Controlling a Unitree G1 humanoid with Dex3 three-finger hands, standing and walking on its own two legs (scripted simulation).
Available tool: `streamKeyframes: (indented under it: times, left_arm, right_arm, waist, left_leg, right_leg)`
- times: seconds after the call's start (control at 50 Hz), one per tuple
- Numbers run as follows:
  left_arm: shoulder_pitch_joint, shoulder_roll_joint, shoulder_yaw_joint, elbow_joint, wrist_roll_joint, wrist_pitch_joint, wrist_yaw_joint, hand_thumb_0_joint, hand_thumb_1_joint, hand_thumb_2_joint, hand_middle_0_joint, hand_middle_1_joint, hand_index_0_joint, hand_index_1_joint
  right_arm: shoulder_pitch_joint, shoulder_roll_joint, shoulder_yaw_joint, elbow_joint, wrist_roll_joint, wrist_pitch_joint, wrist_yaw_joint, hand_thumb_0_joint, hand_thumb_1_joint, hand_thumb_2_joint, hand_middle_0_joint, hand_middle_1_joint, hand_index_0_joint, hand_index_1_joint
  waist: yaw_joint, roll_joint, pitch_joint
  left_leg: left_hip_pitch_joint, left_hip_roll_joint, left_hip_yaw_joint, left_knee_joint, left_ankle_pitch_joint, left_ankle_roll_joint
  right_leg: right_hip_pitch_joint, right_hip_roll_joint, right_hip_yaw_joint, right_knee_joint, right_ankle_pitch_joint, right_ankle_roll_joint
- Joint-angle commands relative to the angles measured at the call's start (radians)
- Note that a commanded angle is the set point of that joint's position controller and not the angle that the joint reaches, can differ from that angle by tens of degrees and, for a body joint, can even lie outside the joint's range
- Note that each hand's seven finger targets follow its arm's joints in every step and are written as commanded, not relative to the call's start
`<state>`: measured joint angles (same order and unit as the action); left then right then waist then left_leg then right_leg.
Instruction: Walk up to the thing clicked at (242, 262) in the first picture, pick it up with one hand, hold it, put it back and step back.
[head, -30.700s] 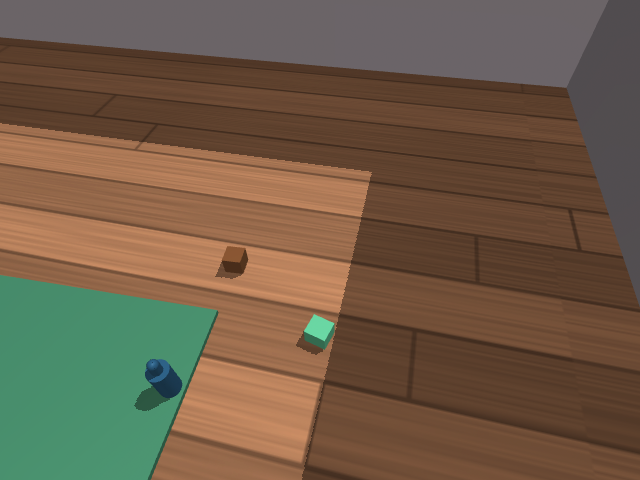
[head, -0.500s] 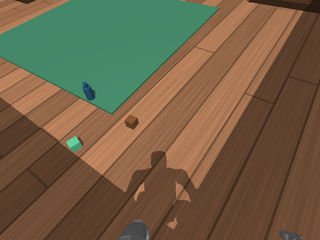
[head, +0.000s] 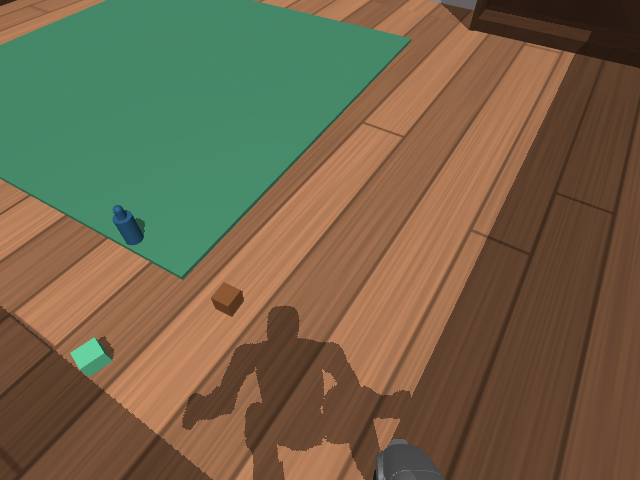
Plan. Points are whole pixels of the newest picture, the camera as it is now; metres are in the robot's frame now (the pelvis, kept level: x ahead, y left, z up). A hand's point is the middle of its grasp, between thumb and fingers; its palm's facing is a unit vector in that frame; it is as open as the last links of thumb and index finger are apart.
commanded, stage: walk up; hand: left
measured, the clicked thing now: (227, 299) +0.80 +0.33 -0.74
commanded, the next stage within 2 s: none
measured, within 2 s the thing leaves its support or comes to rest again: neither
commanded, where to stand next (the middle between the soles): +0.48 +0.03 m, yaw +2 degrees
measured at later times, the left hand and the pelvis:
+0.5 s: hand (161, 454) +0.18 +0.23 -0.12, palm faces +0.08 -0.91 -0.42, open 7.4 cm; pelvis +0.17 -0.05 +0.01, yaw +4 degrees
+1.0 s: hand (158, 338) +0.36 +0.28 -0.14, palm faces +0.03 -0.93 -0.36, open 7.4 cm; pelvis +0.34 +0.01 +0.00, yaw +4 degrees
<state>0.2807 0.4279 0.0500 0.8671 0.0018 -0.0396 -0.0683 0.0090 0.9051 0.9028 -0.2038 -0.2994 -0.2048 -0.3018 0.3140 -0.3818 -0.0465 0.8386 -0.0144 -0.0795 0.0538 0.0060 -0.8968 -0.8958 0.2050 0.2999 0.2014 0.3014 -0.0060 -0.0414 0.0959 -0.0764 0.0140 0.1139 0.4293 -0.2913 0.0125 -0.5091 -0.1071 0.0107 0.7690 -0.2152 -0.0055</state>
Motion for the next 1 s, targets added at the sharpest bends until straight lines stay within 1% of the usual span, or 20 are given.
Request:
streamKeyframes:
  times: [0.0, 0.04, 0.08, 0.1, 0.12, 0.14, 0.2, 0.24, 0.36, 0.48, 0.56, 0.62, 0.64, 0.66, 0.68, 0.7, 0.74, 0.78, 0.92, 0.98]
  left_arm:
    - [-0.019, 0.150, 0.063, -0.066, 0.005, -0.038, -0.001, 0.000, 0.900, 0.900, -0.200, -0.300, -0.200, -0.300]
    - [0.060, 0.162, 0.075, -0.033, 0.008, -0.044, 0.006, 0.000, 0.900, 0.900, -0.200, -0.300, -0.200, -0.300]
    - [0.202, 0.248, 0.110, 0.006, 0.016, -0.062, 0.028, 0.000, 0.900, 0.900, -0.200, -0.300, -0.200, -0.300]
    - [0.238, 0.328, 0.130, -0.010, 0.019, -0.070, 0.041, 0.000, 0.900, 0.900, -0.200, -0.300, -0.200, -0.300]
    - [0.202, 0.349, 0.123, -0.028, 0.008, -0.070, 0.043, 0.000, 0.900, 0.900, -0.200, -0.300, -0.200, -0.300]
    - [0.148, 0.352, 0.119, -0.044, -0.001, -0.065, 0.044, 0.000, 0.900, 0.900, -0.200, -0.300, -0.200, -0.300]
    - [0.044, 0.255, 0.091, -0.067, -0.009, -0.070, 0.051, 0.000, 0.900, 0.900, -0.200, -0.300, -0.200, -0.300]
    - [0.020, 0.228, 0.080, -0.069, -0.007, -0.074, 0.051, 0.000, 0.900, 0.900, -0.200, -0.300, -0.200, -0.300]
    - [0.052, 0.233, 0.088, -0.089, 0.004, -0.084, 0.056, 0.000, 0.900, 0.900, -0.200, -0.300, -0.200, -0.300]
    - [0.077, 0.258, 0.102, -0.082, 0.013, -0.079, 0.052, 0.000, 0.900, 0.900, -0.200, -0.300, -0.200, -0.300]
    - [0.079, 0.267, 0.095, -0.084, 0.010, -0.072, 0.049, 0.000, 0.900, 0.900, -0.200, -0.300, -0.200, -0.300]
    - [0.080, 0.251, 0.077, -0.081, 0.006, -0.061, 0.050, 0.000, 0.900, 0.900, -0.200, -0.300, -0.200, -0.300]
    - [0.113, 0.210, 0.056, -0.084, 0.006, -0.058, 0.048, 0.000, 0.900, 0.900, -0.200, -0.300, -0.200, -0.300]
    - [0.158, 0.145, 0.035, -0.096, -0.005, -0.055, 0.050, 0.000, 0.900, 0.900, -0.200, -0.300, -0.200, -0.300]
    - [0.175, 0.123, 0.035, -0.091, -0.014, -0.048, 0.053, 0.000, 0.900, 0.900, -0.200, -0.300, -0.200, -0.300]
    - [0.126, 0.217, 0.054, -0.074, 0.001, -0.038, 0.067, 0.000, 0.900, 0.900, -0.200, -0.300, -0.200, -0.300]
    - [0.079, 0.207, 0.042, -0.072, -0.012, -0.040, 0.063, 0.000, 0.900, 0.900, -0.200, -0.300, -0.200, -0.300]
    - [0.145, 0.182, 0.043, -0.043, -0.022, -0.030, 0.051, 0.000, 0.900, 0.900, -0.200, -0.300, -0.200, -0.300]
    - [0.065, 0.166, 0.048, -0.055, -0.001, -0.028, 0.028, 0.000, 0.900, 0.900, -0.200, -0.300, -0.200, -0.300]
    - [0.062, 0.169, 0.056, -0.047, 0.000, -0.049, 0.034, 0.000, 0.900, 0.900, -0.200, -0.300, -0.200, -0.300]
  right_arm:
    - [-0.033, -0.278, -0.085, -0.093, 0.012, -0.022, -0.015, 0.000, -0.900, -0.900, 0.200, 0.300, 0.200, 0.300]
    - [-0.050, -0.279, -0.085, -0.105, 0.016, -0.009, -0.016, 0.000, -0.900, -0.900, 0.200, 0.300, 0.200, 0.300]
    - [0.020, -0.189, -0.053, -0.106, 0.012, -0.005, -0.015, 0.000, -0.900, -0.900, 0.200, 0.300, 0.200, 0.300]
    - [0.071, -0.128, -0.030, -0.114, 0.013, -0.001, -0.012, 0.000, -0.900, -0.900, 0.200, 0.300, 0.200, 0.300]
    - [0.070, -0.208, -0.048, -0.094, 0.015, 0.013, -0.020, 0.000, -0.900, -0.900, 0.200, 0.300, 0.200, 0.300]
    - [0.044, -0.265, -0.062, -0.080, 0.010, 0.018, -0.028, 0.000, -0.900, -0.900, 0.200, 0.300, 0.200, 0.300]
    - [0.056, -0.241, -0.058, -0.025, 0.034, 0.021, -0.020, 0.000, -0.900, -0.900, 0.200, 0.300, 0.200, 0.300]
    - [0.098, -0.222, -0.057, -0.001, 0.023, 0.034, -0.010, 0.000, -0.900, -0.900, 0.200, 0.300, 0.200, 0.300]
    - [0.004, -0.218, -0.069, -0.023, 0.003, 0.049, 0.011, 0.000, -0.900, -0.900, 0.200, 0.300, 0.200, 0.300]
    - [-0.107, -0.203, -0.068, -0.058, -0.015, 0.037, 0.028, 0.000, -0.900, -0.900, 0.200, 0.300, 0.200, 0.300]
    - [-0.144, -0.205, -0.069, -0.066, -0.014, 0.025, 0.033, 0.000, -0.900, -0.900, 0.200, 0.300, 0.200, 0.300]
    - [-0.047, -0.218, -0.075, -0.037, -0.017, 0.010, 0.022, 0.000, -0.900, -0.900, 0.200, 0.300, 0.200, 0.300]
    - [0.051, -0.253, -0.090, -0.011, -0.018, 0.002, 0.010, 0.000, -0.900, -0.900, 0.200, 0.300, 0.200, 0.300]
    - [0.160, -0.334, -0.116, -0.003, -0.034, -0.002, -0.005, 0.000, -0.900, -0.900, 0.200, 0.300, 0.200, 0.300]
    - [0.148, -0.384, -0.124, -0.037, -0.019, -0.006, -0.016, 0.000, -0.900, -0.900, 0.200, 0.300, 0.200, 0.300]
    - [0.142, -0.381, -0.129, -0.029, 0.013, 0.001, -0.016, 0.000, -0.900, -0.900, 0.200, 0.300, 0.200, 0.300]
    - [0.086, -0.302, -0.095, -0.045, 0.019, 0.003, -0.030, 0.000, -0.900, -0.900, 0.200, 0.300, 0.200, 0.300]
    - [0.021, -0.262, -0.074, -0.060, 0.022, -0.005, -0.034, 0.000, -0.900, -0.900, 0.200, 0.300, 0.200, 0.300]
    - [-0.038, -0.285, -0.088, -0.110, 0.002, -0.006, -0.024, 0.000, -0.900, -0.900, 0.200, 0.300, 0.200, 0.300]
    - [-0.064, -0.277, -0.085, -0.126, -0.007, 0.008, -0.014, 0.000, -0.900, -0.900, 0.200, 0.300, 0.200, 0.300]
  waist:
    - [-0.001, 0.194, -0.023]
    - [0.049, 0.146, -0.069]
    - [0.115, -0.121, -0.176]
    - [0.116, -0.316, -0.182]
    - [0.105, -0.192, -0.135]
    - [0.097, -0.172, -0.096]
    - [0.037, -0.102, -0.026]
    - [0.008, -0.116, -0.022]
    - [0.034, -0.056, 0.001]
    - [0.064, -0.057, 0.029]
    - [0.065, -0.049, 0.011]
    - [-0.004, 0.018, -0.036]
    - [-0.047, 0.122, -0.113]
    - [-0.084, 0.321, -0.210]
    - [-0.071, 0.360, -0.205]
    - [-0.083, 0.260, -0.192]
    - [-0.051, 0.133, -0.089]
    - [0.000, 0.175, -0.046]
    - [-0.014, 0.209, 0.040]
    - [-0.006, 0.215, 0.022]
  left_leg:
    - [-0.164, 0.215, -0.129, -0.097, 0.206, 0.179]
    - [-0.206, 0.214, -0.138, 0.007, 0.106, 0.156]
    - [-0.309, 0.100, -0.050, 0.401, 0.064, 0.101]
    - [-0.470, -0.030, -0.031, 0.642, -0.210, 0.048]
    - [-0.549, -0.045, -0.124, 0.745, -0.224, 0.027]
    - [-0.557, 0.002, -0.156, 0.792, -0.215, 0.028]
    - [-0.498, 0.046, -0.243, 0.722, -0.051, 0.030]
    - [-0.423, 0.038, -0.215, 0.650, 0.013, 0.019]
    - [-0.519, 0.043, -0.218, 0.457, 0.125, -0.027]
    - [-0.490, 0.088, -0.166, 0.252, 0.130, -0.015]
    - [-0.366, 0.081, -0.096, 0.171, 0.087, 0.014]
    - [-0.159, 0.019, -0.038, 0.088, 0.070, 0.036]
    - [0.013, 0.006, -0.066, 0.045, 0.019, 0.066]
    - [0.198, 0.193, -0.361, -0.028, -0.081, 0.139]
    - [0.288, 0.389, -0.747, -0.130, -0.065, 0.230]
    - [0.246, 0.426, -0.757, -0.108, 0.027, 0.292]
    - [0.069, 0.320, -0.458, -0.088, 0.361, 0.221]
    - [-0.018, 0.241, -0.278, -0.091, 0.440, 0.158]
    - [-0.176, 0.241, -0.181, -0.182, 0.064, 0.231]
    - [-0.228, 0.233, -0.178, -0.113, 0.075, 0.224]
  right_leg:
    - [0.188, 0.028, -0.065, -0.138, 0.093, -0.013]
    - [0.334, 0.053, -0.086, -0.188, 0.106, -0.025]
    - [0.571, 0.004, 0.027, -0.291, -0.087, -0.050]
    - [0.619, -0.226, 0.407, -0.439, -0.244, -0.100]
    - [0.576, -0.331, 0.634, -0.556, -0.345, -0.167]
    - [0.503, -0.348, 0.670, -0.560, -0.352, -0.228]
    - [0.374, -0.193, 0.295, -0.539, -0.095, -0.133]
    - [0.298, -0.133, 0.166, -0.544, -0.027, -0.111]
    - [0.361, -0.156, 0.099, -0.609, -0.133, -0.135]
    - [0.381, -0.185, 0.067, -0.576, -0.193, -0.170]
    - [0.350, -0.193, 0.051, -0.498, -0.106, -0.187]
    - [0.289, -0.138, -0.030, -0.295, 0.120, -0.157]
    - [0.241, -0.074, -0.089, -0.072, 0.240, -0.125]
    - [0.066, 0.013, -0.135, 0.229, 0.118, -0.063]
    - [-0.170, 0.167, -0.108, 0.346, -0.312, -0.027]
    - [-0.161, 0.078, 0.002, 0.411, -0.349, -0.042]
    - [-0.094, 0.063, 0.095, 0.404, -0.245, -0.043]
    - [-0.028, 0.040, 0.087, 0.326, -0.150, -0.038]
    - [0.028, -0.004, -0.010, 0.035, -0.020, 0.017]
    - [0.155, 0.025, -0.044, -0.095, 0.020, 0.011]
